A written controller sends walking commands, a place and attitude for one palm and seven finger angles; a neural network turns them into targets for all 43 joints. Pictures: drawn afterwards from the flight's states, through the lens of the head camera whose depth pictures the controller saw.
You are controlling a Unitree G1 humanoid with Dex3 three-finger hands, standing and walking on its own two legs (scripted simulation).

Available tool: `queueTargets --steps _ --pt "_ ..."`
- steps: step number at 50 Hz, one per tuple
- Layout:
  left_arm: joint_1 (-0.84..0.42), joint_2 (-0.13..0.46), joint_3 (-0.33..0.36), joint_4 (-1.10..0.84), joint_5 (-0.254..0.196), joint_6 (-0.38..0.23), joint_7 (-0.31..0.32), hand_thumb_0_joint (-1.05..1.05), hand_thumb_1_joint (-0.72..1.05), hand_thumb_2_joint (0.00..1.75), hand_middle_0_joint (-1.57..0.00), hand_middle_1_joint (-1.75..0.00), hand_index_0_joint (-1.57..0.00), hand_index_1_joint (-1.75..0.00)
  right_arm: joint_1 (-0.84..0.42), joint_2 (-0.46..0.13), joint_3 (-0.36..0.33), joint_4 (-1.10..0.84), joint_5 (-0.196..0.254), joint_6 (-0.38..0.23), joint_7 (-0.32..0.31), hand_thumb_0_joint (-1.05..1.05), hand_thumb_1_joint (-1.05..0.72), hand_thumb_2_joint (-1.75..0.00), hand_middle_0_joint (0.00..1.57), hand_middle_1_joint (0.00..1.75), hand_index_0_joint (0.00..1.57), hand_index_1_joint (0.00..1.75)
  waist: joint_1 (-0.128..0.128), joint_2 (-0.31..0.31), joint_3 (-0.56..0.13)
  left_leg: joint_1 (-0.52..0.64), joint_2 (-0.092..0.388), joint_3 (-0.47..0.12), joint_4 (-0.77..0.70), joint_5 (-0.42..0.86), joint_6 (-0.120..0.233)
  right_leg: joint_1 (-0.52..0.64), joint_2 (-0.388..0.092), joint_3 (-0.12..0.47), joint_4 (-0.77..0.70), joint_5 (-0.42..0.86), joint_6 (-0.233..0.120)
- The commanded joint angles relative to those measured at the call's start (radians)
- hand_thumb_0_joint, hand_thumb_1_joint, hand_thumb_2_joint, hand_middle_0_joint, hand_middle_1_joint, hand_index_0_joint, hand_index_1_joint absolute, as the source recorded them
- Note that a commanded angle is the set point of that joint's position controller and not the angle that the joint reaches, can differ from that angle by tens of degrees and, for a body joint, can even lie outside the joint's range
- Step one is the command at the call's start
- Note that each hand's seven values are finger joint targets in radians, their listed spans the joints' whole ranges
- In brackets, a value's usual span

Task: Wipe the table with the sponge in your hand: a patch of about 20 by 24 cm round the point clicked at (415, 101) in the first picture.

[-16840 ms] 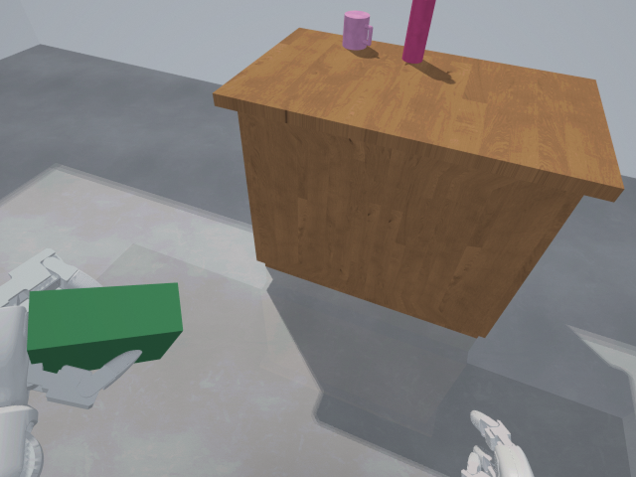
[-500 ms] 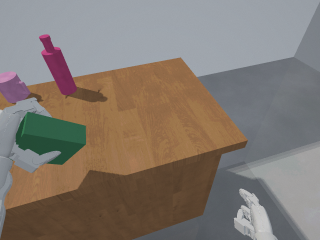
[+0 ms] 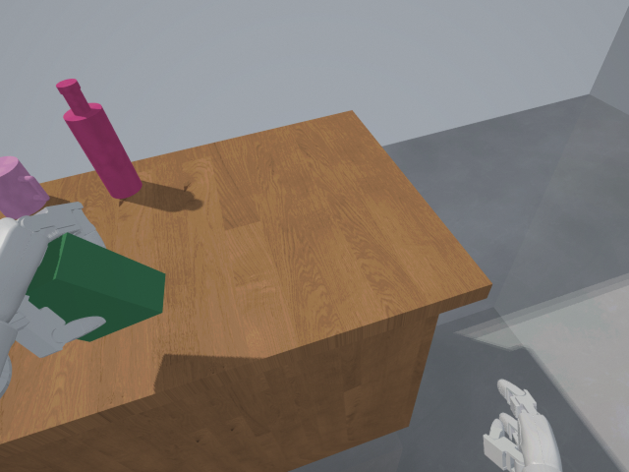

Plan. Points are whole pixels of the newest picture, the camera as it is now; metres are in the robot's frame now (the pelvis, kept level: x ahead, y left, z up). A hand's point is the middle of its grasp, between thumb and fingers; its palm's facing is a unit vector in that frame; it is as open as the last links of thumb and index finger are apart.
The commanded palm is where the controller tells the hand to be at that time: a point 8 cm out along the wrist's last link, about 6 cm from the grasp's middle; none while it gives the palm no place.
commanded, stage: turn the palm down, sponge in hand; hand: left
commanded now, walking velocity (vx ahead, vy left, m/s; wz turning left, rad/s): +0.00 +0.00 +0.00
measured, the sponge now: (96, 299) +0.23 +0.27 +0.16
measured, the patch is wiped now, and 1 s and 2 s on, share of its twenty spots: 0.00 0.00 0.00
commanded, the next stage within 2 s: move the sponge above the wiping area in 1.16 s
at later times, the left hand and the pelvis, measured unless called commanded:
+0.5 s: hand (24, 274) +0.22 +0.31 +0.22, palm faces +0.23 -0.14 -0.96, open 9.2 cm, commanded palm +0.17 +0.31 +0.27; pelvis -0.02 +0.02 +0.01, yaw +0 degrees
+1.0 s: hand (34, 277) +0.21 +0.30 +0.22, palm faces +0.20 -0.04 -0.98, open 9.2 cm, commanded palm +0.16 +0.29 +0.28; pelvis -0.03 +0.01 +0.01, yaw +0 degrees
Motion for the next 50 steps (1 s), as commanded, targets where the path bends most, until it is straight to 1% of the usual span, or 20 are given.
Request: queueTargets --steps 1,3,4,5,8,9,12,13,15,20,23,27,28,29,33,34,38,41,48,50 --pt "-0.219 0.28 0.164 -0.157 0.08 0.034 0.057 0.0 0.1 1.3 -1.2 -1.6 -1.2 -1.6 -0.174 -0.083 -0.014 -0.177 0.003 -0.05 -0.008 0.0 -0.9 -0.9 0.2 0.3 0.2 0.3 0.004 -0.042 -0.183 0.095 -0.011 0.002 -0.052 0.268 0.036 0.046 -0.057 0.072 -0.128 0.327 0.051" --pt "-0.229 0.292 0.173 -0.156 0.113 0.077 0.061 0.0 0.1 1.3 -1.2 -1.6 -1.2 -1.6 -0.245 -0.072 0.002 -0.176 0.015 -0.048 0.001 0.0 -0.9 -0.9 0.2 0.3 0.2 0.3 0.023 0.002 -0.174 0.111 -0.016 -0.004 -0.063 0.268 0.031 0.052 -0.045 0.085 -0.136 0.309 0.035" --pt "-0.257 0.253 0.113 -0.173 0.127 0.092 0.053 0.0 0.1 1.3 -1.2 -1.6 -1.2 -1.6 -0.227 -0.072 0.006 -0.182 0.007 -0.038 0.002 0.0 -0.9 -0.9 0.2 0.3 0.2 0.3 0.01 -0.003 -0.178 0.112 -0.011 -0.006 -0.071 0.284 0.034 0.062 -0.051 0.064 -0.14 0.333 0.036" --pt "-0.257 0.283 0.13 -0.171 0.142 0.108 0.048 0.0 0.1 1.3 -1.2 -1.6 -1.2 -1.6 -0.218 -0.077 0.004 -0.177 0.006 -0.033 0.002 0.0 -0.9 -0.9 0.2 0.3 0.2 0.3 0.012 -0.032 -0.203 0.116 -0.009 -0.013 -0.08 0.287 0.033 0.074 -0.051 0.06 -0.137 0.326 0.042" --pt "-0.283 0.269 0.092 -0.141 0.188 0.166 0.022 0.0 0.1 1.3 -1.2 -1.6 -1.2 -1.6 -0.308 -0.066 0.028 -0.174 0.021 -0.021 0.01 0.0 -0.9 -0.9 0.2 0.3 0.2 0.3 0.021 -0.007 -0.14 0.124 -0.013 -0.024 -0.111 0.251 0.031 0.054 -0.034 0.073 -0.167 0.265 0.027" --pt "-0.303 0.243 0.048 -0.15 0.199 0.172 0.01 0.0 0.1 1.3 -1.2 -1.6 -1.2 -1.6 -0.281 -0.071 0.028 -0.179 0.011 -0.015 0.008 0.0 -0.9 -0.9 0.2 0.3 0.2 0.3 0.011 -0.016 -0.153 0.122 -0.007 -0.024 -0.119 0.259 0.034 0.072 -0.042 0.052 -0.169 0.285 0.03" --pt "-0.342 0.265 0.023 -0.155 0.253 0.195 -0.016 0.0 0.1 1.3 -1.2 -1.6 -1.2 -1.6 -0.299 -0.067 0.034 -0.173 0.011 0.0 0.005 0.0 -0.9 -0.9 0.2 0.3 0.2 0.3 0.01 -0.024 -0.153 0.136 -0.007 -0.041 -0.155 0.221 0.034 0.069 -0.04 0.053 -0.191 0.216 0.032" --pt "-0.372 0.266 0.031 -0.163 0.269 0.201 -0.016 0.0 0.1 1.3 -1.2 -1.6 -1.2 -1.6 -0.359 -0.058 0.046 -0.17 0.02 -0.007 0.011 0.0 -0.9 -0.9 0.2 0.3 0.2 0.3 0.022 0.027 -0.141 0.151 -0.011 -0.044 -0.159 0.213 0.03 0.063 -0.026 0.074 -0.199 0.199 0.016" --pt "-0.397 0.262 -0.003 -0.147 0.3 0.201 -0.029 0.0 0.1 1.3 -1.2 -1.6 -1.2 -1.6 -0.33 -0.06 0.047 -0.167 0.011 0.0 0.008 0.0 -0.9 -0.9 0.2 0.3 0.2 0.3 0.016 -0.012 -0.152 0.146 -0.007 -0.056 -0.179 0.199 0.032 0.076 -0.034 0.058 -0.208 0.18 0.021" --pt "-0.472 0.265 -0.03 -0.13 0.37 0.216 -0.039 0.0 0.1 1.3 -1.2 -1.6 -1.2 -1.6 -0.372 -0.055 0.054 -0.149 0.008 0.007 0.014 0.0 -0.9 -0.9 0.2 0.3 0.2 0.3 0.026 0.005 -0.174 0.159 -0.007 -0.076 -0.216 0.165 0.029 0.096 -0.029 0.068 -0.219 0.147 0.009" --pt "-0.508 0.272 -0.03 -0.139 0.408 0.235 -0.04 0.0 0.1 1.3 -1.2 -1.6 -1.2 -1.6 -0.442 -0.05 0.06 -0.143 0.01 0.01 0.02 0.0 -0.9 -0.9 0.2 0.3 0.2 0.3 0.045 0.063 -0.174 0.164 -0.011 -0.087 -0.233 0.152 0.027 0.108 -0.014 0.097 -0.217 0.143 -0.01" --pt "-0.518 0.26 -0.073 -0.101 0.447 0.26 -0.061 0.0 0.1 1.3 -1.2 -1.6 -1.2 -1.6 -0.421 -0.057 0.055 -0.133 0.004 0.025 0.024 0.0 -0.9 -0.9 0.2 0.3 0.2 0.3 0.04 0.01 -0.18 0.156 -0.01 -0.093 -0.239 0.177 0.027 0.118 -0.03 0.09 -0.221 0.161 -0.004" --pt "-0.524 0.264 -0.055 -0.099 0.454 0.273 -0.062 0.0 0.1 1.3 -1.2 -1.6 -1.2 -1.6 -0.469 -0.051 0.062 -0.135 0.012 0.016 0.029 0.0 -0.9 -0.9 0.2 0.3 0.2 0.3 0.054 0.018 -0.177 0.151 -0.013 -0.094 -0.234 0.174 0.027 0.12 -0.014 0.121 -0.22 0.151 -0.02" --pt "-0.522 0.23 -0.1 -0.095 0.454 0.274 -0.07 0.0 0.1 1.3 -1.2 -1.6 -1.2 -1.6 -0.448 -0.057 0.06 -0.136 0.006 0.021 0.031 0.0 -0.9 -0.9 0.2 0.3 0.2 0.3 0.043 0.021 -0.183 0.144 -0.009 -0.086 -0.232 0.179 0.029 0.128 -0.026 0.089 -0.218 0.166 -0.013" --pt "-0.52 0.243 -0.088 -0.087 0.492 0.274 -0.08 0.0 0.1 1.3 -1.2 -1.6 -1.2 -1.6 -0.476 -0.049 0.062 -0.133 0.014 0.022 0.037 0.0 -0.9 -0.9 0.2 0.3 0.2 0.3 0.049 0.004 -0.168 0.148 -0.014 -0.097 -0.24 0.143 0.031 0.108 -0.014 0.13 -0.228 0.123 -0.02" --pt "-0.524 0.216 -0.121 -0.087 0.495 0.268 -0.083 0.0 0.1 1.3 -1.2 -1.6 -1.2 -1.6 -0.457 -0.052 0.061 -0.134 0.006 0.024 0.037 0.0 -0.9 -0.9 0.2 0.3 0.2 0.3 0.043 -0.001 -0.175 0.147 -0.012 -0.091 -0.238 0.15 0.033 0.115 -0.025 0.104 -0.225 0.138 -0.015" --pt "-0.534 0.256 -0.077 -0.092 0.524 0.252 -0.068 0.0 0.1 1.3 -1.2 -1.6 -1.2 -1.6 -0.48 -0.047 0.059 -0.129 0.007 0.018 0.042 0.0 -0.9 -0.9 0.2 0.3 0.2 0.3 0.054 0.007 -0.175 0.152 -0.018 -0.099 -0.231 0.143 0.033 0.11 -0.016 0.153 -0.236 0.11 -0.025" --pt "-0.538 0.255 -0.085 -0.079 0.525 0.24 -0.064 0.0 0.1 1.3 -1.2 -1.6 -1.2 -1.6 -0.45 -0.052 0.054 -0.12 0.0 0.017 0.044 0.0 -0.9 -0.9 0.2 0.3 0.2 0.3 0.052 -0.008 -0.209 0.169 -0.022 -0.093 -0.221 0.179 0.034 0.12 -0.032 0.133 -0.234 0.135 -0.016" --pt "-0.549 0.246 -0.082 -0.071 0.513 0.247 -0.057 0.0 0.1 1.3 -1.2 -1.6 -1.2 -1.6 -0.484 -0.047 0.053 -0.116 0.007 0.004 0.043 0.0 -0.9 -0.9 0.2 0.3 0.2 0.3 0.051 -0.012 -0.177 0.17 -0.029 -0.091 -0.203 0.176 0.032 0.1 -0.027 0.186 -0.255 0.113 -0.028" --pt "-0.536 0.226 -0.102 -0.041 0.508 0.244 -0.062 0.0 0.1 1.3 -1.2 -1.6 -1.2 -1.6 -0.447 -0.049 0.051 -0.112 0.005 0.005 0.043 0.0 -0.9 -0.9 0.2 0.3 0.2 0.3 0.043 -0.047 -0.168 0.16 -0.026 -0.089 -0.2 0.174 0.032 0.096 -0.041 0.161 -0.256 0.116 -0.014"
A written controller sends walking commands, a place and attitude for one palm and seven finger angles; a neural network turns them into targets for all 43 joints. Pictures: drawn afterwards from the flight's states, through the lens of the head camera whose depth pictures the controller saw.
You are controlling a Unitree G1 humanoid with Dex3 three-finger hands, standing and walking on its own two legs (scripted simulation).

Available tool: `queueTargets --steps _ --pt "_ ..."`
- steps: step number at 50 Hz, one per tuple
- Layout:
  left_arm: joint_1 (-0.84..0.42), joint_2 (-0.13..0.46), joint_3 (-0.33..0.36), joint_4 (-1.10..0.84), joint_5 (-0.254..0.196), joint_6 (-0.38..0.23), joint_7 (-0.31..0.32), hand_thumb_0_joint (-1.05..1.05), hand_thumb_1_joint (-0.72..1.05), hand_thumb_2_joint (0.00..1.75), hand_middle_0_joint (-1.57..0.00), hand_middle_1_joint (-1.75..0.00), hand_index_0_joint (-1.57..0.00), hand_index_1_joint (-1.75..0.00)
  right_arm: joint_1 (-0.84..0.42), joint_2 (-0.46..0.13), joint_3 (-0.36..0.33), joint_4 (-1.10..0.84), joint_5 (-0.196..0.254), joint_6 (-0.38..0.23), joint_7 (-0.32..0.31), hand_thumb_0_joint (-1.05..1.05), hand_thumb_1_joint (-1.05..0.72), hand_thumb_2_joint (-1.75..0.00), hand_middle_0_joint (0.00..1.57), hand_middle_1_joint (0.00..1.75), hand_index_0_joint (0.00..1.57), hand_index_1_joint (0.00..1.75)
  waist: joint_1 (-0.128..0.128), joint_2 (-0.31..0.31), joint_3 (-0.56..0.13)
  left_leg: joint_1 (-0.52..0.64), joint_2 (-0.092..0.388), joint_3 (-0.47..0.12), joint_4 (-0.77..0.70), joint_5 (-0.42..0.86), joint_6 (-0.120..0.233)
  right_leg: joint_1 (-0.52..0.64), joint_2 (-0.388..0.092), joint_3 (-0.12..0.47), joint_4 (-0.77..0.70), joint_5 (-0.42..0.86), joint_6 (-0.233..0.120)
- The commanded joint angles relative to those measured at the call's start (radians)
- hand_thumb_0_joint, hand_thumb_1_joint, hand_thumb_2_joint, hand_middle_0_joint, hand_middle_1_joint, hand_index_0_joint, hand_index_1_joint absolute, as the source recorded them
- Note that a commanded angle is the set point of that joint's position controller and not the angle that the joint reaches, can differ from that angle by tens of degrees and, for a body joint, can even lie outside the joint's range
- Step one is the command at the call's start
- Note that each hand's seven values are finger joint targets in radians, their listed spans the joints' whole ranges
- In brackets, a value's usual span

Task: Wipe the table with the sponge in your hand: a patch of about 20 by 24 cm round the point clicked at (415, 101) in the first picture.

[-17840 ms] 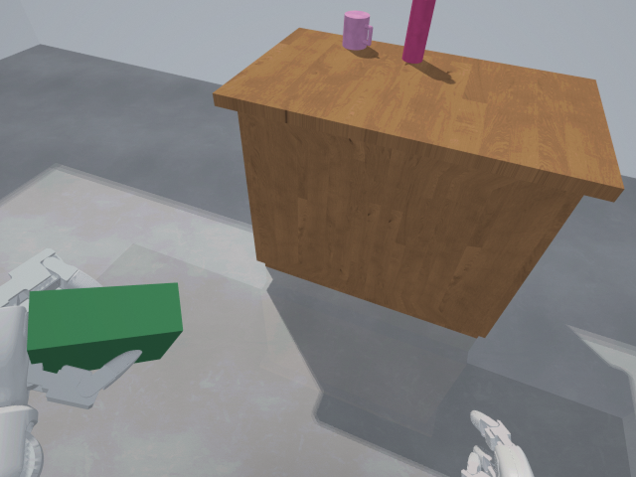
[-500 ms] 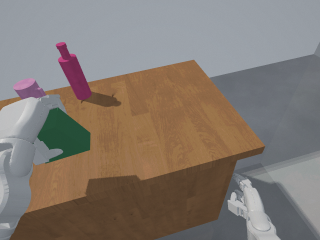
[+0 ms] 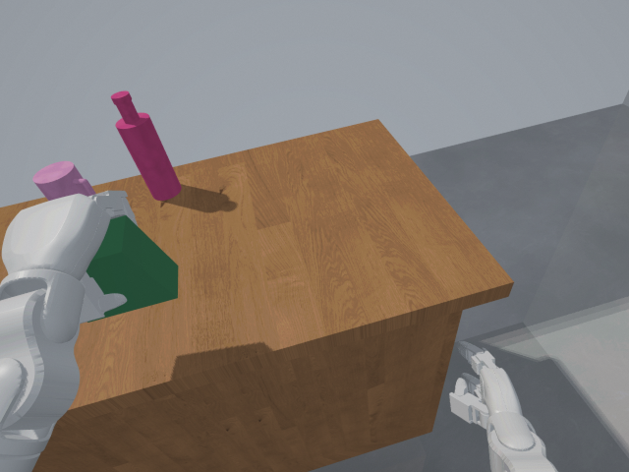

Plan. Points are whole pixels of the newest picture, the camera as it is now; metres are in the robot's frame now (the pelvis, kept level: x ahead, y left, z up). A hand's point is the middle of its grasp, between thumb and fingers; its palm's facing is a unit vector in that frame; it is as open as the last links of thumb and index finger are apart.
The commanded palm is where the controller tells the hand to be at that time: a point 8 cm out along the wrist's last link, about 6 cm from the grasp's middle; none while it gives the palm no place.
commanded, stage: turn the palm down, sponge in hand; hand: left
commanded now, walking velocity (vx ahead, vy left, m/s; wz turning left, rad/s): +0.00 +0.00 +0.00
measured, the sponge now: (115, 280) +0.24 +0.29 +0.16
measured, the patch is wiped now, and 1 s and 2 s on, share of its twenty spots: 0.00 0.00 0.00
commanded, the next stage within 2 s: move the sponge above the wiping area in 0.16 s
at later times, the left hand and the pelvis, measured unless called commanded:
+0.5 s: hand (111, 257) +0.25 +0.28 +0.19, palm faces +0.17 -0.04 -0.99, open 9.2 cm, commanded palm +0.20 +0.28 +0.25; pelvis +0.01 -0.01 +0.00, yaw +0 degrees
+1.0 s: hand (104, 262) +0.26 +0.30 +0.18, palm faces +0.15 -0.04 -0.99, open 9.2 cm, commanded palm +0.22 +0.29 +0.24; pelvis +0.01 +0.01 +0.00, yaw +0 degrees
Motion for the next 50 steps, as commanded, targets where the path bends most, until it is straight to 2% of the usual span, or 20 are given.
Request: queueTargets --steps 1,3,4,13,14,18,19,23,26,28,29,32,33,34,38,39,43,46,48,50 --pt "-0.263 0.253 0.181 -0.14 0.034 -0.005 0.04 0.0 0.1 1.3 -1.2 -1.6 -1.2 -1.6 -0.251 -0.078 -0.032 -0.188 0.002 -0.067 -0.009 0.0 -0.9 -0.9 0.2 0.3 0.2 0.3 -0.007 -0.087 -0.19 0.067 -0.01 -0.091 -0.04 0.053 0.016 0.014 -0.03 0.156 -0.122 0.009 -0.022" --pt "-0.258 0.27 0.205 -0.156 0.034 -0.001 0.044 0.0 0.1 1.3 -1.2 -1.6 -1.2 -1.6 -0.284 -0.076 -0.03 -0.191 0.006 -0.076 -0.009 0.0 -0.9 -0.9 0.2 0.3 0.2 0.3 0.002 -0.066 -0.201 0.067 -0.014 -0.092 -0.026 0.064 0.015 0.02 -0.022 0.193 -0.118 0.014 -0.037" --pt "-0.253 0.239 0.176 -0.148 0.029 -0.003 0.042 0.0 0.1 1.3 -1.2 -1.6 -1.2 -1.6 -0.262 -0.077 -0.032 -0.191 0.004 -0.074 -0.009 0.0 -0.9 -0.9 0.2 0.3 0.2 0.3 -0.008 -0.081 -0.205 0.062 -0.01 -0.086 -0.024 0.073 0.017 0.027 -0.03 0.159 -0.111 0.032 -0.028" --pt "-0.256 0.284 0.222 -0.177 0.039 -0.003 0.051 0.0 0.1 1.3 -1.2 -1.6 -1.2 -1.6 -0.28 -0.079 -0.037 -0.193 0.007 -0.076 -0.001 0.0 -0.9 -0.9 0.2 0.3 0.2 0.3 0.004 -0.061 -0.217 0.074 -0.017 -0.09 -0.011 0.127 0.017 0.038 -0.025 0.194 -0.1 0.104 -0.037" --pt "-0.248 0.248 0.191 -0.164 0.034 -0.003 0.051 0.0 0.1 1.3 -1.2 -1.6 -1.2 -1.6 -0.254 -0.078 -0.04 -0.194 0.004 -0.074 -0.001 0.0 -0.9 -0.9 0.2 0.3 0.2 0.3 -0.004 -0.079 -0.224 0.069 -0.012 -0.081 -0.006 0.137 0.018 0.047 -0.036 0.168 -0.091 0.125 -0.028" --pt "-0.224 0.28 0.226 -0.119 0.032 0.006 0.051 0.0 0.1 1.3 -1.2 -1.6 -1.2 -1.6 -0.271 -0.083 -0.039 -0.19 0.01 -0.07 -0.002 0.0 -0.9 -0.9 0.2 0.3 0.2 0.3 0.002 -0.109 -0.176 0.057 -0.014 -0.087 -0.011 0.103 0.017 0.014 -0.024 0.191 -0.111 0.078 -0.032" --pt "-0.23 0.247 0.186 -0.115 0.031 0.003 0.048 0.0 0.1 1.3 -1.2 -1.6 -1.2 -1.6 -0.247 -0.084 -0.04 -0.191 0.009 -0.066 -0.002 0.0 -0.9 -0.9 0.2 0.3 0.2 0.3 -0.012 -0.091 -0.192 0.054 -0.01 -0.078 -0.01 0.099 0.018 0.023 -0.036 0.168 -0.106 0.081 -0.022" --pt "-0.224 0.3 0.231 -0.116 0.038 0.008 0.046 0.0 0.1 1.3 -1.2 -1.6 -1.2 -1.6 -0.269 -0.09 -0.039 -0.19 0.008 -0.067 -0.004 0.0 -0.9 -0.9 0.2 0.3 0.2 0.3 -0.001 -0.08 -0.206 0.058 -0.017 -0.084 -0.002 0.116 0.017 0.035 -0.028 0.201 -0.099 0.116 -0.033" --pt "-0.214 0.301 0.221 -0.084 0.04 0.004 0.039 0.0 0.1 1.3 -1.2 -1.6 -1.2 -1.6 -0.225 -0.092 -0.043 -0.189 0.007 -0.061 -0.006 0.0 -0.9 -0.9 0.2 0.3 0.2 0.3 -0.011 -0.108 -0.212 0.05 -0.017 -0.085 -0.001 0.127 0.02 0.047 -0.04 0.172 -0.092 0.139 -0.017" --pt "-0.258 0.309 0.222 -0.079 0.049 0.001 0.035 0.0 0.1 1.3 -1.2 -1.6 -1.2 -1.6 -0.268 -0.091 -0.04 -0.183 0.01 -0.072 -0.01 0.0 -0.9 -0.9 0.2 0.3 0.2 0.3 -0.012 -0.081 -0.193 0.063 -0.02 -0.084 0.006 0.114 0.02 0.023 -0.029 0.204 -0.103 0.118 -0.031" --pt "-0.249 0.294 0.205 -0.071 0.047 -0.009 0.033 0.0 0.1 1.3 -1.2 -1.6 -1.2 -1.6 -0.23 -0.094 -0.044 -0.181 0.007 -0.07 -0.01 0.0 -0.9 -0.9 0.2 0.3 0.2 0.3 -0.02 -0.083 -0.217 0.06 -0.015 -0.082 0.006 0.126 0.023 0.042 -0.038 0.167 -0.092 0.139 -0.022" --pt "-0.267 0.289 0.193 -0.087 0.045 -0.043 0.027 0.0 0.1 1.3 -1.2 -1.6 -1.2 -1.6 -0.218 -0.088 -0.045 -0.185 0.005 -0.073 -0.014 0.0 -0.9 -0.9 0.2 0.3 0.2 0.3 -0.021 -0.066 -0.214 0.077 -0.017 -0.093 -0.005 0.12 0.023 0.033 -0.042 0.165 -0.102 0.122 -0.019" --pt "-0.274 0.312 0.224 -0.087 0.05 -0.05 0.033 0.0 0.1 1.3 -1.2 -1.6 -1.2 -1.6 -0.254 -0.084 -0.043 -0.18 0.007 -0.085 -0.017 0.0 -0.9 -0.9 0.2 0.3 0.2 0.3 -0.016 -0.069 -0.206 0.086 -0.019 -0.095 0.0 0.108 0.023 0.021 -0.027 0.194 -0.11 0.098 -0.033" --pt "-0.272 0.287 0.198 -0.078 0.051 -0.061 0.033 0.0 0.1 1.3 -1.2 -1.6 -1.2 -1.6 -0.225 -0.087 -0.044 -0.178 0.002 -0.085 -0.017 0.0 -0.9 -0.9 0.2 0.3 0.2 0.3 -0.021 -0.057 -0.218 0.081 -0.015 -0.091 -0.001 0.119 0.024 0.033 -0.038 0.16 -0.102 0.115 -0.028" --pt "-0.252 0.3 0.236 -0.086 0.049 -0.079 0.054 0.0 0.1 1.3 -1.2 -1.6 -1.2 -1.6 -0.25 -0.085 -0.045 -0.174 0.002 -0.09 -0.013 0.0 -0.9 -0.9 0.2 0.3 0.2 0.3 -0.005 -0.052 -0.213 0.092 -0.016 -0.099 -0.011 0.12 0.017 0.036 -0.028 0.187 -0.109 0.112 -0.04" --pt "-0.239 0.272 0.215 -0.075 0.044 -0.08 0.059 0.0 0.1 1.3 -1.2 -1.6 -1.2 -1.6 -0.217 -0.085 -0.05 -0.172 -0.002 -0.085 -0.012 0.0 -0.9 -0.9 0.2 0.3 0.2 0.3 -0.012 -0.06 -0.22 0.082 -0.007 -0.098 -0.018 0.128 0.018 0.048 -0.035 0.144 -0.1 0.124 -0.032" --pt "-0.245 0.273 0.226 -0.087 0.048 -0.06 0.076 0.0 0.1 1.3 -1.2 -1.6 -1.2 -1.6 -0.255 -0.084 -0.045 -0.174 0.003 -0.081 -0.004 0.0 -0.9 -0.9 0.2 0.3 0.2 0.3 0.001 -0.039 -0.209 0.084 -0.011 -0.105 -0.033 0.13 0.011 0.046 -0.023 0.162 -0.102 0.122 -0.043" --pt "-0.229 0.228 0.176 -0.08 0.052 -0.048 0.074 0.0 0.1 1.3 -1.2 -1.6 -1.2 -1.6 -0.222 -0.085 -0.051 -0.177 0.001 -0.072 0.001 0.0 -0.9 -0.9 0.2 0.3 0.2 0.3 -0.008 -0.074 -0.218 0.086 -0.004 -0.106 -0.042 0.134 0.013 0.046 -0.031 0.125 -0.1 0.128 -0.028" --pt "-0.23 0.23 0.18 -0.103 0.062 -0.033 0.072 0.0 0.1 1.3 -1.2 -1.6 -1.2 -1.6 -0.267 -0.083 -0.044 -0.181 0.004 -0.073 0.002 0.0 -0.9 -0.9 0.2 0.3 0.2 0.3 0.0 -0.061 -0.211 0.092 -0.008 -0.11 -0.046 0.131 0.014 0.045 -0.017 0.15 -0.104 0.121 -0.043" --pt "-0.247 0.219 0.153 -0.061 0.07 -0.029 0.066 0.0 0.1 1.3 -1.2 -1.6 -1.2 -1.6 -0.222 -0.086 -0.043 -0.171 0.005 -0.065 0.002 0.0 -0.9 -0.9 0.2 0.3 0.2 0.3 -0.017 -0.081 -0.206 0.081 -0.006 -0.111 -0.058 0.116 0.013 0.033 -0.021 0.112 -0.109 0.099 -0.027"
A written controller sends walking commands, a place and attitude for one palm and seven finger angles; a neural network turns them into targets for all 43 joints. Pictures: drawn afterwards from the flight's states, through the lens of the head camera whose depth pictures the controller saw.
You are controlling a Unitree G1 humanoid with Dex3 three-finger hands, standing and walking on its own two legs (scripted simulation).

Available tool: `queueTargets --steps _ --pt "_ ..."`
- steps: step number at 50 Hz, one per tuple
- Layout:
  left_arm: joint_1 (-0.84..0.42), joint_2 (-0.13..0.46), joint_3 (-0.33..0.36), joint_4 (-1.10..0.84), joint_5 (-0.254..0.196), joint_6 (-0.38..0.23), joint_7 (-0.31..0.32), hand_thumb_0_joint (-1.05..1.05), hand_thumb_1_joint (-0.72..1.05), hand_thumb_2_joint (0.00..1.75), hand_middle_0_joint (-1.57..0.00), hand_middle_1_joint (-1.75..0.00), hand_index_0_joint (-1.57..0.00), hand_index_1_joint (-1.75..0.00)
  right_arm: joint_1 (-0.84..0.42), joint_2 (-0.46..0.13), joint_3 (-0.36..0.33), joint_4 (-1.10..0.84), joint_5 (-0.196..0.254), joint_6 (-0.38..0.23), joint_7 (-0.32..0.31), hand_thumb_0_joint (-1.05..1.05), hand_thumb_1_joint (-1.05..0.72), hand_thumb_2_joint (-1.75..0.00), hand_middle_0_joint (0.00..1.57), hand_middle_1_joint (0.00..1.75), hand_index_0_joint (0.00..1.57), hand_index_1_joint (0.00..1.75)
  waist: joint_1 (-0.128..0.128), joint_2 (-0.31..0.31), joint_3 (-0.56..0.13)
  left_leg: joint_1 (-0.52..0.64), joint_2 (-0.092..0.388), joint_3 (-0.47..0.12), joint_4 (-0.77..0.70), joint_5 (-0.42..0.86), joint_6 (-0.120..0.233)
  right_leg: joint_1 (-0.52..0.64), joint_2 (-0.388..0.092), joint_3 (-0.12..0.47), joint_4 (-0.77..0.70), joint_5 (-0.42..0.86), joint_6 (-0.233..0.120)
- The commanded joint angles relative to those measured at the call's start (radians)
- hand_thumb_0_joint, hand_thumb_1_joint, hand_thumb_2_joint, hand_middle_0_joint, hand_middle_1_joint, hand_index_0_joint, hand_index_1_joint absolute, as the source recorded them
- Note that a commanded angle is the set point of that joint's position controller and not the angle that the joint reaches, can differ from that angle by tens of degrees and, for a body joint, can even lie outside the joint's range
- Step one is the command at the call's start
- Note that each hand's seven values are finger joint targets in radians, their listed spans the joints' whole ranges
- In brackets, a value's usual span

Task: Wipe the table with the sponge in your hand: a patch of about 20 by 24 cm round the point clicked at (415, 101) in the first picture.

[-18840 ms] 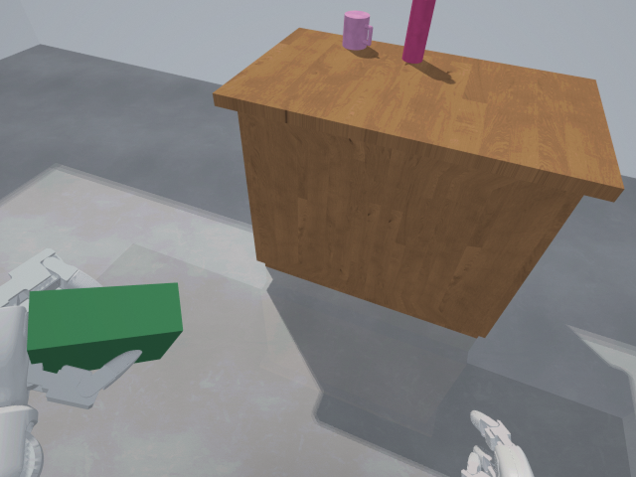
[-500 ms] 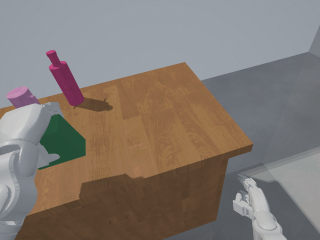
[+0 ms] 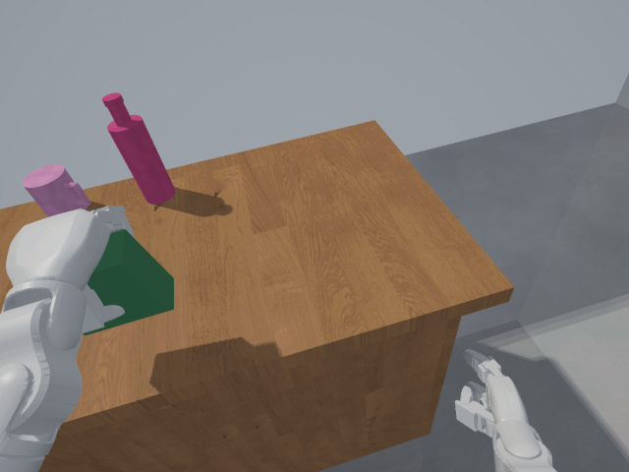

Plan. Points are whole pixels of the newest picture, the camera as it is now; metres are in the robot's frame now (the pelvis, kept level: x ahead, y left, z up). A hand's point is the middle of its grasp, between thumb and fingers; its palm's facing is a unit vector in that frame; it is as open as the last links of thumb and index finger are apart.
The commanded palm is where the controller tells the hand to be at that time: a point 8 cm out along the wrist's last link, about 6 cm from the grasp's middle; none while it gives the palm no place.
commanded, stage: move the sponge above the wiping area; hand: left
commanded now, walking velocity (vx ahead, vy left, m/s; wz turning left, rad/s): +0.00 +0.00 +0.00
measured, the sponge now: (113, 292) +0.25 +0.30 +0.14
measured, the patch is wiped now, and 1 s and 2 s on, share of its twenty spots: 0.00 0.00 0.00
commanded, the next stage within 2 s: lower the sponge onto the table in 1.62 s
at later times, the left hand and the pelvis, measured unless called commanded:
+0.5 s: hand (112, 264) +0.27 +0.30 +0.16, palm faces +0.08 -0.04 -1.00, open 9.2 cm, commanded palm +0.23 +0.30 +0.22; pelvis +0.01 +0.00 +0.00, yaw +0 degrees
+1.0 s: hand (118, 269) +0.28 +0.31 +0.14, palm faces +0.04 -0.03 -1.00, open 9.2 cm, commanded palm +0.25 +0.30 +0.20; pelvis +0.02 +0.00 +0.00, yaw +1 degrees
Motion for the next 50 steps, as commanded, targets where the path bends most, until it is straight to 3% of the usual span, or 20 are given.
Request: queueTargets --steps 1,3,5,8,10,12,13,18,20,26,31,33,34,38,39,43,46,48,49,50 --pt "-0.295 0.233 0.128 -0.146 0.058 0.008 0.035 0.0 0.1 1.3 -1.2 -1.6 -1.2 -1.6 -0.244 -0.083 -0.023 -0.187 0.004 -0.057 -0.008 0.0 -0.9 -0.9 0.2 0.3 0.2 0.3 -0.007 -0.076 -0.195 0.082 -0.001 -0.106 -0.057 0.123 0.01 0.016 -0.018 0.116 -0.097 0.104 -0.034" --pt "-0.31 0.269 0.157 -0.15 0.07 0.014 0.037 0.0 0.1 1.3 -1.2 -1.6 -1.2 -1.6 -0.279 -0.083 -0.019 -0.184 0.005 -0.058 -0.012 0.0 -0.9 -0.9 0.2 0.3 0.2 0.3 0.004 -0.046 -0.189 0.085 -0.004 -0.111 -0.061 0.106 0.01 0.015 -0.006 0.144 -0.102 0.081 -0.05" --pt "-0.364 0.238 0.113 -0.098 0.081 0.005 0.033 0.0 0.1 1.3 -1.2 -1.6 -1.2 -1.6 -0.24 -0.082 -0.018 -0.173 0.004 -0.056 -0.016 0.0 -0.9 -0.9 0.2 0.3 0.2 0.3 -0.016 -0.071 -0.186 0.088 -0.004 -0.108 -0.069 0.094 0.01 0.001 -0.012 0.112 -0.111 0.065 -0.037" --pt "-0.41 0.242 0.116 -0.127 0.085 -0.013 0.037 0.0 0.1 1.3 -1.2 -1.6 -1.2 -1.6 -0.275 -0.074 -0.015 -0.18 0.005 -0.066 -0.019 0.0 -0.9 -0.9 0.2 0.3 0.2 0.3 -0.002 -0.026 -0.206 0.112 -0.006 -0.115 -0.074 0.082 0.013 0.012 -0.002 0.137 -0.113 0.057 -0.054" --pt "-0.42 0.244 0.11 -0.055 0.098 -0.022 0.04 0.0 0.1 1.3 -1.2 -1.6 -1.2 -1.6 -0.231 -0.081 -0.018 -0.16 0.0 -0.064 -0.021 0.0 -0.9 -0.9 0.2 0.3 0.2 0.3 -0.013 -0.068 -0.213 0.104 -0.007 -0.112 -0.077 0.09 0.011 0.014 -0.007 0.108 -0.118 0.059 -0.042" --pt "-0.433 0.235 0.1 -0.054 0.101 -0.029 0.041 0.0 0.1 1.3 -1.2 -1.6 -1.2 -1.6 -0.234 -0.081 -0.021 -0.164 -0.001 -0.06 -0.019 0.0 -0.9 -0.9 0.2 0.3 0.2 0.3 -0.009 -0.047 -0.221 0.111 -0.009 -0.111 -0.078 0.103 0.011 0.024 -0.01 0.109 -0.119 0.076 -0.043" --pt "-0.432 0.256 0.13 -0.063 0.097 -0.027 0.047 0.0 0.1 1.3 -1.2 -1.6 -1.2 -1.6 -0.259 -0.079 -0.017 -0.165 0.001 -0.068 -0.019 0.0 -0.9 -0.9 0.2 0.3 0.2 0.3 0.001 -0.024 -0.219 0.114 -0.009 -0.114 -0.077 0.099 0.011 0.027 -0.001 0.137 -0.118 0.071 -0.057" --pt "-0.387 0.29 0.177 -0.013 0.09 -0.014 0.051 0.0 0.1 1.3 -1.2 -1.6 -1.2 -1.6 -0.25 -0.09 -0.021 -0.159 0.0 -0.057 -0.01 0.0 -0.9 -0.9 0.2 0.3 0.2 0.3 0.01 -0.048 -0.237 0.1 -0.01 -0.105 -0.063 0.149 0.009 0.055 -0.006 0.137 -0.111 0.124 -0.056" --pt "-0.387 0.233 0.119 -0.028 0.083 -0.016 0.043 0.0 0.1 1.3 -1.2 -1.6 -1.2 -1.6 -0.231 -0.084 -0.021 -0.17 0.003 -0.055 -0.005 0.0 -0.9 -0.9 0.2 0.3 0.2 0.3 -0.005 -0.036 -0.244 0.104 -0.008 -0.1 -0.057 0.175 0.01 0.052 -0.016 0.106 -0.105 0.154 -0.045" --pt "-0.321 0.274 0.165 -0.02 0.079 -0.04 0.034 0.0 0.1 1.3 -1.2 -1.6 -1.2 -1.6 -0.199 -0.096 -0.032 -0.174 0.001 -0.051 -0.005 0.0 -0.9 -0.9 0.2 0.3 0.2 0.3 -0.007 -0.089 -0.251 0.1 -0.01 -0.099 -0.039 0.192 0.018 0.065 -0.021 0.113 -0.098 0.199 -0.038" --pt "-0.344 0.266 0.165 -0.039 0.073 -0.081 0.049 0.0 0.1 1.3 -1.2 -1.6 -1.2 -1.6 -0.187 -0.093 -0.034 -0.171 0.001 -0.058 -0.011 0.0 -0.9 -0.9 0.2 0.3 0.2 0.3 -0.018 -0.062 -0.245 0.122 -0.009 -0.094 -0.03 0.207 0.019 0.051 -0.022 0.113 -0.107 0.215 -0.037" --pt "-0.34 0.291 0.198 -0.055 0.066 -0.089 0.063 0.0 0.1 1.3 -1.2 -1.6 -1.2 -1.6 -0.213 -0.091 -0.031 -0.171 0.004 -0.067 -0.012 0.0 -0.9 -0.9 0.2 0.3 0.2 0.3 -0.006 -0.047 -0.229 0.129 -0.014 -0.105 -0.034 0.199 0.019 0.045 -0.007 0.132 -0.113 0.196 -0.05" --pt "-0.35 0.23 0.141 -0.056 0.065 -0.096 0.064 0.0 0.1 1.3 -1.2 -1.6 -1.2 -1.6 -0.19 -0.086 -0.034 -0.173 0.0 -0.069 -0.013 0.0 -0.9 -0.9 0.2 0.3 0.2 0.3 -0.021 -0.035 -0.248 0.13 -0.009 -0.093 -0.03 0.209 0.021 0.052 -0.019 0.101 -0.109 0.206 -0.041" --pt "-0.343 0.27 0.181 -0.019 0.073 -0.09 0.077 0.0 0.1 1.3 -1.2 -1.6 -1.2 -1.6 -0.206 -0.095 -0.036 -0.16 0.004 -0.067 -0.011 0.0 -0.9 -0.9 0.2 0.3 0.2 0.3 -0.011 -0.05 -0.216 0.122 -0.015 -0.102 -0.041 0.197 0.017 0.046 -0.005 0.122 -0.118 0.193 -0.05" --pt "-0.345 0.23 0.144 -0.016 0.076 -0.089 0.076 0.0 0.1 1.3 -1.2 -1.6 -1.2 -1.6 -0.183 -0.094 -0.04 -0.162 0.001 -0.065 -0.01 0.0 -0.9 -0.9 0.2 0.3 0.2 0.3 -0.019 -0.05 -0.234 0.121 -0.011 -0.093 -0.035 0.216 0.019 0.054 -0.014 0.097 -0.11 0.217 -0.043" --pt "-0.332 0.258 0.17 -0.003 0.08 -0.071 0.079 0.0 0.1 1.3 -1.2 -1.6 -1.2 -1.6 -0.208 -0.096 -0.034 -0.162 0.003 -0.058 -0.006 0.0 -0.9 -0.9 0.2 0.3 0.2 0.3 -0.011 -0.054 -0.221 0.121 -0.015 -0.098 -0.043 0.218 0.016 0.054 -0.005 0.117 -0.113 0.223 -0.049" --pt "-0.385 0.238 0.13 0.055 0.093 -0.066 0.069 0.0 0.1 1.3 -1.2 -1.6 -1.2 -1.6 -0.175 -0.101 -0.037 -0.155 0.004 -0.046 -0.009 0.0 -0.9 -0.9 0.2 0.3 0.2 0.3 -0.029 -0.085 -0.207 0.105 -0.015 -0.093 -0.049 0.184 0.019 0.036 -0.012 0.095 -0.126 0.187 -0.035" --pt "-0.386 0.261 0.151 0.029 0.093 -0.072 0.069 0.0 0.1 1.3 -1.2 -1.6 -1.2 -1.6 -0.209 -0.098 -0.032 -0.16 0.005 -0.051 -0.01 0.0 -0.9 -0.9 0.2 0.3 0.2 0.3 -0.016 -0.049 -0.225 0.124 -0.018 -0.096 -0.05 0.188 0.02 0.049 -0.004 0.113 -0.124 0.185 -0.048" --pt "-0.375 0.235 0.13 0.049 0.091 -0.076 0.066 0.0 0.1 1.3 -1.2 -1.6 -1.2 -1.6 -0.182 -0.095 -0.035 -0.16 0.002 -0.052 -0.012 0.0 -0.9 -0.9 0.2 0.3 0.2 0.3 -0.024 -0.066 -0.239 0.116 -0.016 -0.089 -0.042 0.201 0.023 0.061 -0.012 0.092 -0.115 0.206 -0.041" --pt "-0.372 0.266 0.157 0.072 0.096 -0.079 0.065 0.0 0.1 1.3 -1.2 -1.6 -1.2 -1.6 -0.167 -0.1 -0.036 -0.151 0.002 -0.049 -0.011 0.0 -0.9 -0.9 0.2 0.3 0.2 0.3 -0.025 -0.085 -0.238 0.114 -0.019 -0.094 -0.039 0.212 0.022 0.061 -0.011 0.097 -0.12 0.222 -0.039"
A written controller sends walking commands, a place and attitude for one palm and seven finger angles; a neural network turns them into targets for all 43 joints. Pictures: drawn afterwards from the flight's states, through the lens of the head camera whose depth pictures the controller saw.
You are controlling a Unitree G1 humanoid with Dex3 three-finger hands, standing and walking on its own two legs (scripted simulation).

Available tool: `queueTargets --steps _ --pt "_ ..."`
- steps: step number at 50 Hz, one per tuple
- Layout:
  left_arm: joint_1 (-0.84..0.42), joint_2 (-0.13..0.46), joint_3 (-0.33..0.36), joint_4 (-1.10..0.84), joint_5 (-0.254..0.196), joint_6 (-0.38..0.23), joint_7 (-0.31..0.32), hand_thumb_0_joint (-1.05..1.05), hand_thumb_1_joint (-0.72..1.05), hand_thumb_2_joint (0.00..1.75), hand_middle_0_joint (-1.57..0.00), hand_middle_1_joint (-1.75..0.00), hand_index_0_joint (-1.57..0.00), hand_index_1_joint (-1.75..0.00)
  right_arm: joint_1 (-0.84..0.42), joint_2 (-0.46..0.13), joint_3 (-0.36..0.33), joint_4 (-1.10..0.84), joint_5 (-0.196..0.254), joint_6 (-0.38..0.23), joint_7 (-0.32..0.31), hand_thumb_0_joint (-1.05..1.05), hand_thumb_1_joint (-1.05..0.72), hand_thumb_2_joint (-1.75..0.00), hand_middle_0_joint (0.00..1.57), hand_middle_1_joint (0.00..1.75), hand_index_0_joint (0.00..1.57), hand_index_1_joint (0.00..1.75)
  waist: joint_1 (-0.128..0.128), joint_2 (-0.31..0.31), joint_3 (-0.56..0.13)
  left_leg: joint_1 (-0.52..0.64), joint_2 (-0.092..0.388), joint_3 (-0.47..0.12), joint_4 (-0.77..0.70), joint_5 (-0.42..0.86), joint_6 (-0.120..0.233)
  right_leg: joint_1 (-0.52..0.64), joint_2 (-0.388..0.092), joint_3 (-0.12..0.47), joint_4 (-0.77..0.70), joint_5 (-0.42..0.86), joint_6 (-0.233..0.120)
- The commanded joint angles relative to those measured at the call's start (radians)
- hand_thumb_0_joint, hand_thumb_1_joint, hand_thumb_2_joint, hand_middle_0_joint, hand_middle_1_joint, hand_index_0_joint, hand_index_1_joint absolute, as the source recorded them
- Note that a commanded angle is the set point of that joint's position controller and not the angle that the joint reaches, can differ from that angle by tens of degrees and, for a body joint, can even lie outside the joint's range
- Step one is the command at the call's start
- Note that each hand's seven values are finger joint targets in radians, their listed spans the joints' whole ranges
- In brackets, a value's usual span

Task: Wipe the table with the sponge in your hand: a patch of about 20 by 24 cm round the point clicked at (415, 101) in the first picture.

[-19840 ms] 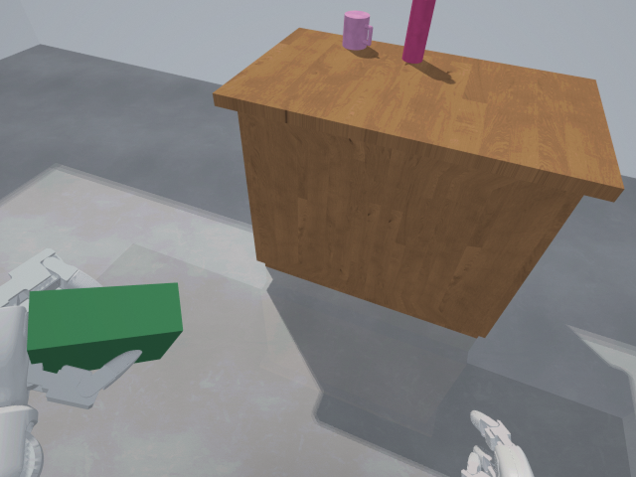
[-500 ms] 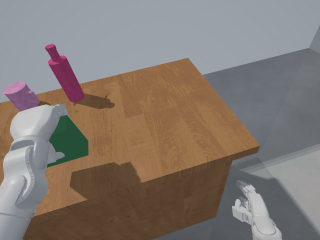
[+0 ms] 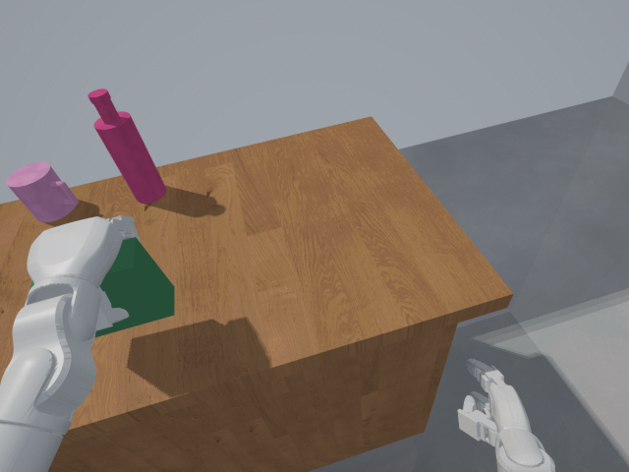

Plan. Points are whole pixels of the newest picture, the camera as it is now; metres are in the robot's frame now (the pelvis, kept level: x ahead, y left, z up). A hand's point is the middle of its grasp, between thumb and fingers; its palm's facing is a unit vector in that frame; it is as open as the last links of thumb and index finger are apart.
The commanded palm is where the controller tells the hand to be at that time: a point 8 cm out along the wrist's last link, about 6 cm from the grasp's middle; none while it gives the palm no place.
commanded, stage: move the sponge above the wiping area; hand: left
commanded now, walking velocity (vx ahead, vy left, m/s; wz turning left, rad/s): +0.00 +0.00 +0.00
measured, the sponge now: (117, 298) +0.27 +0.31 +0.10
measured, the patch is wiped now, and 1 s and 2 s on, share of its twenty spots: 0.00 0.00 0.00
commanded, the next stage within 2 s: lower the sponge onto the table in 0.62 s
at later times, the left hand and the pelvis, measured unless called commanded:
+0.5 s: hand (101, 276) +0.27 +0.31 +0.15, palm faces +0.06 -0.03 -1.00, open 9.2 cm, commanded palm +0.23 +0.30 +0.21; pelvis +0.00 +0.00 +0.00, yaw +0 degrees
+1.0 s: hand (98, 273) +0.27 +0.31 +0.14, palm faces +0.03 -0.02 -1.00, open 9.2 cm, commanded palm +0.24 +0.31 +0.21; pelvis +0.00 +0.00 +0.00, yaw +0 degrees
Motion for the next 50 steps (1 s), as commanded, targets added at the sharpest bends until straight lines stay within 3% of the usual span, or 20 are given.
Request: queueTargets --steps 1,3,4,5,7,8,9,13,14,18,21,23,26,33,36,38,39,41,48,50 --pt "-0.308 0.285 0.175 -0.156 0.047 -0.015 0.037 0.0 0.1 1.3 -1.2 -1.6 -1.2 -1.6 -0.187 -0.098 -0.031 -0.164 0.002 -0.054 -0.009 0.0 -0.9 -0.9 0.2 0.3 0.2 0.3 -0.01 -0.063 -0.244 0.111 -0.02 -0.074 -0.017 0.215 0.022 0.037 -0.016 0.106 -0.07 0.218 -0.035" --pt "-0.314 0.294 0.19 -0.172 0.045 -0.024 0.039 0.0 0.1 1.3 -1.2 -1.6 -1.2 -1.6 -0.215 -0.094 -0.03 -0.168 0.005 -0.059 -0.009 0.0 -0.9 -0.9 0.2 0.3 0.2 0.3 -0.002 -0.04 -0.233 0.124 -0.02 -0.075 -0.017 0.203 0.024 0.025 -0.006 0.124 -0.076 0.199 -0.045" --pt "-0.297 0.249 0.155 -0.194 0.036 -0.033 0.038 0.0 0.1 1.3 -1.2 -1.6 -1.2 -1.6 -0.198 -0.086 -0.033 -0.178 0.002 -0.062 -0.009 0.0 -0.9 -0.9 0.2 0.3 0.2 0.3 -0.004 -0.034 -0.257 0.128 -0.016 -0.068 -0.013 0.221 0.026 0.044 -0.018 0.1 -0.067 0.218 -0.039" --pt "-0.286 0.297 0.201 -0.179 0.039 -0.039 0.042 0.0 0.1 1.3 -1.2 -1.6 -1.2 -1.6 -0.181 -0.093 -0.037 -0.168 0.0 -0.063 -0.009 0.0 -0.9 -0.9 0.2 0.3 0.2 0.3 -0.001 -0.059 -0.268 0.129 -0.017 -0.071 -0.006 0.235 0.024 0.051 -0.017 0.112 -0.066 0.241 -0.038" --pt "-0.286 0.302 0.204 -0.169 0.041 -0.037 0.043 0.0 0.1 1.3 -1.2 -1.6 -1.2 -1.6 -0.182 -0.096 -0.037 -0.168 0.0 -0.054 -0.007 0.0 -0.9 -0.9 0.2 0.3 0.2 0.3 -0.003 -0.062 -0.235 0.114 -0.019 -0.074 -0.01 0.23 0.023 0.04 -0.018 0.113 -0.07 0.241 -0.036" --pt "-0.295 0.326 0.228 -0.201 0.04 -0.037 0.049 0.0 0.1 1.3 -1.2 -1.6 -1.2 -1.6 -0.214 -0.095 -0.033 -0.17 0.002 -0.059 -0.006 0.0 -0.9 -0.9 0.2 0.3 0.2 0.3 0.009 -0.025 -0.242 0.128 -0.021 -0.077 -0.014 0.224 0.023 0.042 -0.009 0.134 -0.074 0.222 -0.048" --pt "-0.292 0.277 0.187 -0.204 0.034 -0.038 0.051 0.0 0.1 1.3 -1.2 -1.6 -1.2 -1.6 -0.197 -0.087 -0.033 -0.179 -0.001 -0.061 -0.006 0.0 -0.9 -0.9 0.2 0.3 0.2 0.3 0.002 -0.03 -0.251 0.118 -0.017 -0.072 -0.014 0.228 0.023 0.052 -0.019 0.106 -0.064 0.225 -0.041" --pt "-0.294 0.294 0.206 -0.2 0.028 -0.023 0.057 0.0 0.1 1.3 -1.2 -1.6 -1.2 -1.6 -0.223 -0.091 -0.031 -0.174 0.006 -0.061 -0.004 0.0 -0.9 -0.9 0.2 0.3 0.2 0.3 0.009 -0.028 -0.224 0.121 -0.018 -0.08 -0.024 0.211 0.02 0.032 -0.007 0.122 -0.076 0.193 -0.047" --pt "-0.293 0.261 0.177 -0.195 0.026 -0.023 0.056 0.0 0.1 1.3 -1.2 -1.6 -1.2 -1.6 -0.2 -0.091 -0.035 -0.177 0.003 -0.063 -0.004 0.0 -0.9 -0.9 0.2 0.3 0.2 0.3 0.001 -0.037 -0.245 0.117 -0.012 -0.073 -0.02 0.219 0.02 0.042 -0.017 0.1 -0.066 0.207 -0.04" --pt "-0.247 0.301 0.219 -0.232 0.023 -0.011 0.051 0.0 0.1 1.3 -1.2 -1.6 -1.2 -1.6 -0.228 -0.093 -0.034 -0.183 0.006 -0.062 0.0 0.0 -0.9 -0.9 0.2 0.3 0.2 0.3 0.018 -0.038 -0.261 0.124 -0.019 -0.081 -0.015 0.241 0.021 0.063 -0.01 0.127 -0.058 0.242 -0.048" --pt "-0.231 0.268 0.183 -0.233 0.027 -0.01 0.041 0.0 0.1 1.3 -1.2 -1.6 -1.2 -1.6 -0.194 -0.094 -0.037 -0.185 0.002 -0.056 0.003 0.0 -0.9 -0.9 0.2 0.3 0.2 0.3 0.004 -0.065 -0.244 0.114 -0.013 -0.079 -0.013 0.243 0.021 0.049 -0.019 0.101 -0.06 0.244 -0.035" --pt "-0.24 0.286 0.202 -0.25 0.022 -0.004 0.042 0.0 0.1 1.3 -1.2 -1.6 -1.2 -1.6 -0.232 -0.092 -0.028 -0.186 0.006 -0.06 0.001 0.0 -0.9 -0.9 0.2 0.3 0.2 0.3 0.011 -0.039 -0.227 0.121 -0.016 -0.085 -0.019 0.222 0.021 0.035 -0.006 0.123 -0.066 0.215 -0.046" --pt "-0.251 0.295 0.203 -0.204 0.033 -0.006 0.042 0.0 0.1 1.3 -1.2 -1.6 -1.2 -1.6 -0.186 -0.099 -0.034 -0.173 0.002 -0.055 -0.002 0.0 -0.9 -0.9 0.2 0.3 0.2 0.3 0.001 -0.079 -0.228 0.105 -0.015 -0.083 -0.017 0.217 0.022 0.034 -0.014 0.104 -0.069 0.211 -0.034" --pt "-0.305 0.294 0.191 -0.243 0.031 -0.015 0.039 0.0 0.1 1.3 -1.2 -1.6 -1.2 -1.6 -0.231 -0.089 -0.026 -0.18 0.005 -0.062 -0.007 0.0 -0.9 -0.9 0.2 0.3 0.2 0.3 0.005 0.0 -0.242 0.133 -0.019 -0.085 -0.024 0.205 0.02 0.037 -0.008 0.122 -0.076 0.189 -0.049" --pt "-0.256 0.266 0.172 -0.215 0.031 -0.016 0.031 0.0 0.1 1.3 -1.2 -1.6 -1.2 -1.6 -0.199 -0.091 -0.032 -0.176 0.002 -0.059 -0.006 0.0 -0.9 -0.9 0.2 0.3 0.2 0.3 0.0 -0.053 -0.228 0.118 -0.016 -0.085 -0.023 0.213 0.021 0.036 -0.016 0.102 -0.076 0.203 -0.036" --pt "-0.297 0.298 0.196 -0.191 0.031 -0.007 0.03 0.0 0.1 1.3 -1.2 -1.6 -1.2 -1.6 -0.227 -0.095 -0.025 -0.17 0.007 -0.059 -0.008 0.0 -0.9 -0.9 0.2 0.3 0.2 0.3 -0.001 -0.056 -0.195 0.108 -0.013 -0.088 -0.033 0.169 0.019 0.013 -0.005 0.121 -0.086 0.153 -0.046" --pt "-0.309 0.257 0.156 -0.18 0.032 -0.008 0.027 0.0 0.1 1.3 -1.2 -1.6 -1.2 -1.6 -0.211 -0.092 -0.026 -0.174 0.005 -0.059 -0.01 0.0 -0.9 -0.9 0.2 0.3 0.2 0.3 -0.009 -0.06 -0.211 0.099 -0.013 -0.079 -0.031 0.166 0.021 0.022 -0.015 0.099 -0.082 0.151 -0.038" --pt "-0.313 0.297 0.184 -0.145 0.041 -0.01 0.025 0.0 0.1 1.3 -1.2 -1.6 -1.2 -1.6 -0.195 -0.101 -0.03 -0.165 0.004 -0.055 -0.013 0.0 -0.9 -0.9 0.2 0.3 0.2 0.3 -0.005 -0.083 -0.217 0.098 -0.017 -0.084 -0.032 0.167 0.022 0.023 -0.014 0.099 -0.085 0.152 -0.034" --pt "-0.323 0.343 0.231 -0.155 0.037 -0.027 0.028 0.0 0.1 1.3 -1.2 -1.6 -1.2 -1.6 -0.212 -0.1 -0.028 -0.169 0.003 -0.062 -0.014 0.0 -0.9 -0.9 0.2 0.3 0.2 0.3 0.006 -0.039 -0.247 0.113 -0.02 -0.079 -0.016 0.195 0.023 0.048 -0.013 0.124 -0.077 0.194 -0.046" --pt "-0.337 0.297 0.187 -0.165 0.036 -0.038 0.025 0.0 0.1 1.3 -1.2 -1.6 -1.2 -1.6 -0.192 -0.094 -0.029 -0.173 0.005 -0.064 -0.011 0.0 -0.9 -0.9 0.2 0.3 0.2 0.3 -0.005 -0.028 -0.25 0.112 -0.017 -0.08 -0.019 0.2 0.021 0.04 -0.019 0.094 -0.076 0.187 -0.037"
